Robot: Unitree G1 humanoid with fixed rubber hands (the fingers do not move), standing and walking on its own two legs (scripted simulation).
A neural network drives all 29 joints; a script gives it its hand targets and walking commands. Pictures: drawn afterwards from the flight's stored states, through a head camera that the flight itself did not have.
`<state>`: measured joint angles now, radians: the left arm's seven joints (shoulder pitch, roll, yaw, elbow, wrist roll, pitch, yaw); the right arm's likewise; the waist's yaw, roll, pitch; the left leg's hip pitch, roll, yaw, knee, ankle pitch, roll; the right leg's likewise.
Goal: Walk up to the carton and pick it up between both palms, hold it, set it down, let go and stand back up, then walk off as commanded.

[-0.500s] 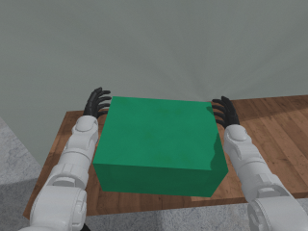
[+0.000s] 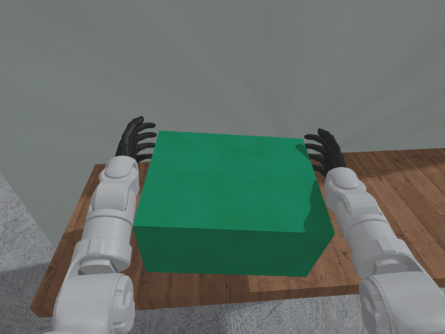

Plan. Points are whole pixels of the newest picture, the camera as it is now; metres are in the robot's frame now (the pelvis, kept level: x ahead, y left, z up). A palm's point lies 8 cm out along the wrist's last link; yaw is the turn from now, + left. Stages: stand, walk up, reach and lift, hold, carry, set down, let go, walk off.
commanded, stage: reach and lift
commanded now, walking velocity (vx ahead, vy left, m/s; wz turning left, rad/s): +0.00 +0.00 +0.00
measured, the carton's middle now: (229, 200) +0.34 +0.02 +0.09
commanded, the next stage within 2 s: hold in 0.70 s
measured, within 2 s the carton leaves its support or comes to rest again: neither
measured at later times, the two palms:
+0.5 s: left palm (128, 157) +0.36 +0.20 +0.19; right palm (340, 166) +0.36 -0.18 +0.16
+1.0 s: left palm (125, 154) +0.35 +0.20 +0.20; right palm (341, 162) +0.36 -0.18 +0.17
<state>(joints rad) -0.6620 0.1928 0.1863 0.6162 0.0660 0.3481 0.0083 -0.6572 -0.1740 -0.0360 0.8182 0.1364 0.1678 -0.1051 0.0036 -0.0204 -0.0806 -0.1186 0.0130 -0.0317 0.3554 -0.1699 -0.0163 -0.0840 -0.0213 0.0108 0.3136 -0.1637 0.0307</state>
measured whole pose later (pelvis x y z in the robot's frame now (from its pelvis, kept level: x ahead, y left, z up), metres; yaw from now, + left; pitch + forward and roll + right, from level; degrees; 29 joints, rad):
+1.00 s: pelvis +0.00 +0.00 +0.00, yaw +0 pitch -6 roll -1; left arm -0.57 0.13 0.25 0.26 0.16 0.57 -0.01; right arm -0.64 -0.18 -0.04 0.65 0.14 0.28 -0.07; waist -0.03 -0.02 -0.06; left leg -0.09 0.01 -0.03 0.35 -0.17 -0.02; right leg -0.04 -0.02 0.01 0.29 -0.15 0.03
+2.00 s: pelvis -0.01 +0.00 +0.00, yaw +0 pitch -7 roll -1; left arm -0.59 0.12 0.26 0.21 0.19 0.63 -0.04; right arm -0.66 -0.19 -0.04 0.62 0.14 0.35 -0.07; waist -0.05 -0.02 -0.04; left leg -0.07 0.01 -0.03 0.35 -0.17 -0.01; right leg -0.02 -0.02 0.01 0.28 -0.15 0.03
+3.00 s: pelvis -0.01 +0.00 +0.00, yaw +0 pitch -7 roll -1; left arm -0.60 0.12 0.27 0.21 0.20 0.64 -0.05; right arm -0.67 -0.19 -0.04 0.61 0.14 0.36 -0.07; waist -0.05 -0.02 -0.03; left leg -0.06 0.01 -0.03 0.35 -0.16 -0.01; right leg -0.02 -0.02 0.01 0.28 -0.15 0.03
